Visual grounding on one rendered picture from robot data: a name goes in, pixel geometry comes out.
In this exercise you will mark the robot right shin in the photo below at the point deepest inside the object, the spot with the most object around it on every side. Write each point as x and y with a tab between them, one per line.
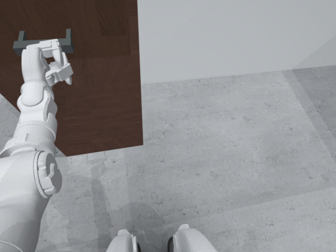
183	227

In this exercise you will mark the robot right thigh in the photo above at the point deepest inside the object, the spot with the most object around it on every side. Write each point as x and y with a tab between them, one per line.
191	240

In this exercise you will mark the left robot upper arm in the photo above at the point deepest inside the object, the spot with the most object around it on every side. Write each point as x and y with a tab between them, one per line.
27	181

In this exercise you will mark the robot left hand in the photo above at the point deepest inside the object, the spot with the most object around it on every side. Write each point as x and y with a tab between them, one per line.
35	66

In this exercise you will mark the cabinet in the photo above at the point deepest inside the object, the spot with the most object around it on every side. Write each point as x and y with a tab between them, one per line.
102	109

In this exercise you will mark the robot left forearm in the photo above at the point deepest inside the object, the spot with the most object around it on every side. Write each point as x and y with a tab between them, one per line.
37	126

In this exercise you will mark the drawer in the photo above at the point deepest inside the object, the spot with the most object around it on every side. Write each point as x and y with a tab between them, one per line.
100	28

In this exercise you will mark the handle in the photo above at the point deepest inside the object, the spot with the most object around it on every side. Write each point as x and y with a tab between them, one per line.
65	43

